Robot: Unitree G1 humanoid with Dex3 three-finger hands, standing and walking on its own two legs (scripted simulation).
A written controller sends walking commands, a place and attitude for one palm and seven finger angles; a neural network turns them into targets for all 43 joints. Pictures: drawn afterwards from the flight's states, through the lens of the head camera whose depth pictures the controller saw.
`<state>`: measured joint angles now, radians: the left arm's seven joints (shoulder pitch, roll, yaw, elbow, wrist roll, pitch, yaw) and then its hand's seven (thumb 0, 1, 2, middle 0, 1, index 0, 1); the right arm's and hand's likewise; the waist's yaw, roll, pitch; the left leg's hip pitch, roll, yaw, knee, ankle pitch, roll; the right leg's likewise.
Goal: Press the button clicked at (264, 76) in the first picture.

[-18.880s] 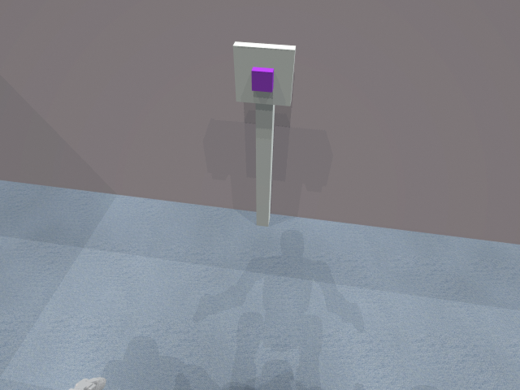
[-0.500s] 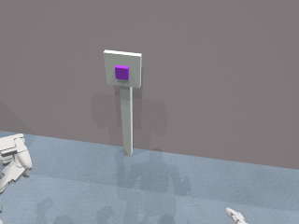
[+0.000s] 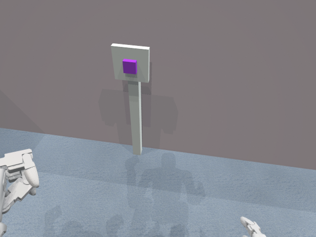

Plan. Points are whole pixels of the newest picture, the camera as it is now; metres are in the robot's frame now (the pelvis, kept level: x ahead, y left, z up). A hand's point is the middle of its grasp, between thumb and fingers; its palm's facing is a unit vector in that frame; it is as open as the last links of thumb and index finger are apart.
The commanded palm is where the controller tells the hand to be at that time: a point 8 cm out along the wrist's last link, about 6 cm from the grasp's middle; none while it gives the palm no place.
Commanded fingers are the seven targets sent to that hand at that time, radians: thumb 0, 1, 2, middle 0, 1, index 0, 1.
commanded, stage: let the arm hang, fingers relaxed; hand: left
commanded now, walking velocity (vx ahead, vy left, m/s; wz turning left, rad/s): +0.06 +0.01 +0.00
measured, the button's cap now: (130, 66) +0.87 +0.18 +0.02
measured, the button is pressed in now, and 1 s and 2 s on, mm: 0 0 0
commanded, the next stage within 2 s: stand and wait in 1.20 s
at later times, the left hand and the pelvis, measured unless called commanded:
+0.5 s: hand out of the picture -0.03 +0.22 -0.17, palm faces +0.10 -0.96 -0.25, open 3.9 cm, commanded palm none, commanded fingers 0.00 0.90 0.90 -0.53 -0.66 -0.53 -0.66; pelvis -0.03 +0.01 -0.01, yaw +6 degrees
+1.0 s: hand out of the picture -0.03 +0.19 -0.17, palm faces +0.15 -0.96 -0.22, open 7.3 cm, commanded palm none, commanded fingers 0.00 0.90 0.90 -0.20 -0.30 -0.20 -0.30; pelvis -0.05 +0.00 -0.01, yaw +6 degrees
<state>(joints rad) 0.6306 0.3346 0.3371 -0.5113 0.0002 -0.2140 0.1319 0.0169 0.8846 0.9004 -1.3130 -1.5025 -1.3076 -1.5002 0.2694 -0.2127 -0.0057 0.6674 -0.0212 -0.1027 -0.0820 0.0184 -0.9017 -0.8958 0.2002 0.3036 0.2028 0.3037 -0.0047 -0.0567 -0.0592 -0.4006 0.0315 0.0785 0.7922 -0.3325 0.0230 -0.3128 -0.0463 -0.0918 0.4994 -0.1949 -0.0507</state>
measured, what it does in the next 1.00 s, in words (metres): steps on the spot: left foot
